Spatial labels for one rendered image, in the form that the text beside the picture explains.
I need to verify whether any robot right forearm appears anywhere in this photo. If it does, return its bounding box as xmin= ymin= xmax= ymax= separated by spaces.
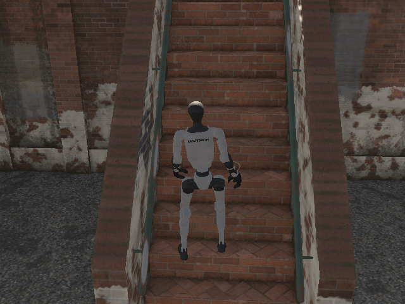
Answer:
xmin=224 ymin=153 xmax=239 ymax=177

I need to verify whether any right robot hand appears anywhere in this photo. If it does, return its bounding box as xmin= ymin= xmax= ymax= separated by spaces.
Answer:
xmin=228 ymin=173 xmax=242 ymax=189

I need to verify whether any left robot hand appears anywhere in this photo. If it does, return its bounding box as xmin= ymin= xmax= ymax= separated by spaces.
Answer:
xmin=173 ymin=168 xmax=188 ymax=179

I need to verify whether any left robot upper arm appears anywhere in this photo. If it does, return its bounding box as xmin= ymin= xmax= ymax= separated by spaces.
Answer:
xmin=173 ymin=130 xmax=185 ymax=164

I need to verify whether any right robot shin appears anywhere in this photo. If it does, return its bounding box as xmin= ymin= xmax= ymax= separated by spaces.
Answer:
xmin=216 ymin=201 xmax=225 ymax=244

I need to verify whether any robot left forearm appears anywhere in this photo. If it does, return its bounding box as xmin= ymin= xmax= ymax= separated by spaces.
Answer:
xmin=171 ymin=156 xmax=180 ymax=172

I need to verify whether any right robot thigh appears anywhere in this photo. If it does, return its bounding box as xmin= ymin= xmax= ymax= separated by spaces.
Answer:
xmin=212 ymin=175 xmax=225 ymax=213

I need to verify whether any right robot upper arm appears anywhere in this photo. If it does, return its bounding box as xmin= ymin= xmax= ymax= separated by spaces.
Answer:
xmin=211 ymin=127 xmax=230 ymax=163

